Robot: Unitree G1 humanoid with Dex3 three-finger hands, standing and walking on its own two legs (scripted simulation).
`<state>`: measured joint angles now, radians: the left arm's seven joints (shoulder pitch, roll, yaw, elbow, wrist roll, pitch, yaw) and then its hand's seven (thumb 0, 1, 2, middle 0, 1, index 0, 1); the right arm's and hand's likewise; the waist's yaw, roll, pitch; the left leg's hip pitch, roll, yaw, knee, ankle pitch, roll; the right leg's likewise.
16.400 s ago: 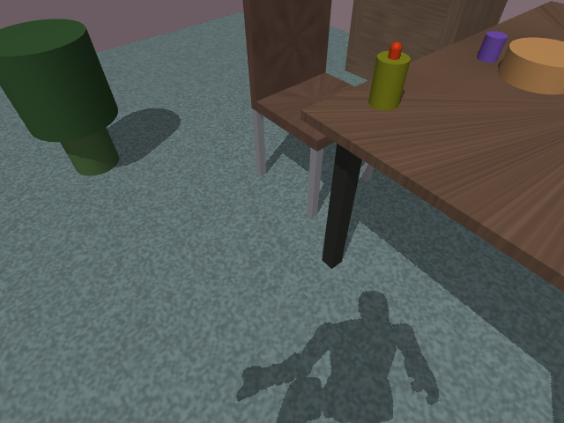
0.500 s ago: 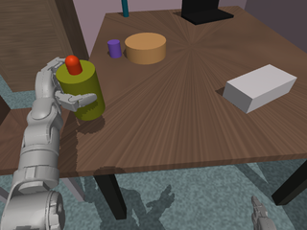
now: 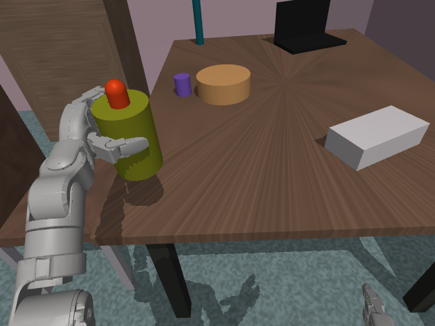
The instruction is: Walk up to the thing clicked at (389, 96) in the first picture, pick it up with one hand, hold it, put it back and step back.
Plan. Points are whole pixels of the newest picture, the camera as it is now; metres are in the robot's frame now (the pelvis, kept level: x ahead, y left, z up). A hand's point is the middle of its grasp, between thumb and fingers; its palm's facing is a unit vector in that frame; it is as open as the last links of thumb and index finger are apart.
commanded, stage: lift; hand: left
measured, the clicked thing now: (128, 127) +0.38 +0.16 +0.25
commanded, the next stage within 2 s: hold in 0.40 s
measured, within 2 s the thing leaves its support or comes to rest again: neither
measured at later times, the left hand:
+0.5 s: hand (107, 121) +0.37 +0.18 +0.27, palm faces +0.11 -0.99 -0.02, open 11.7 cm
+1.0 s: hand (106, 114) +0.36 +0.17 +0.29, palm faces +0.10 -1.00 -0.01, open 11.7 cm
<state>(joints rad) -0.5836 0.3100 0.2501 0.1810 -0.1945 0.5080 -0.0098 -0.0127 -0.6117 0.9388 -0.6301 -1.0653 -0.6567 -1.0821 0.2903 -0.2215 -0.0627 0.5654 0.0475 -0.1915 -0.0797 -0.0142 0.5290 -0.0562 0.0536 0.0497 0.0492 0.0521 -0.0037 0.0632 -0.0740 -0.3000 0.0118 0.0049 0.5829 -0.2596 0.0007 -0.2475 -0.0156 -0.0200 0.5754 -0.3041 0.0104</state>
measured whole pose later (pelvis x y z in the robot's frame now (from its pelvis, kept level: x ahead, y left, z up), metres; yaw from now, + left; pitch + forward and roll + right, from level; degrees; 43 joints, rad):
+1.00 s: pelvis +0.00 +0.01 +0.00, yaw +0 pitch -3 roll +0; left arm -0.58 0.31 0.28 -0.03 -0.25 0.74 -0.01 -0.01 -0.61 0.93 -0.64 -1.05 -0.67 -1.06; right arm 0.26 -0.22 -0.08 0.65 0.06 -0.29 -0.05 -0.01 0.50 -0.07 0.05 0.05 0.05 0.05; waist 0.02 0.08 -0.09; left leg -0.26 0.00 0.01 0.57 -0.26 0.01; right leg -0.21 -0.03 -0.01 0.55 -0.30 0.02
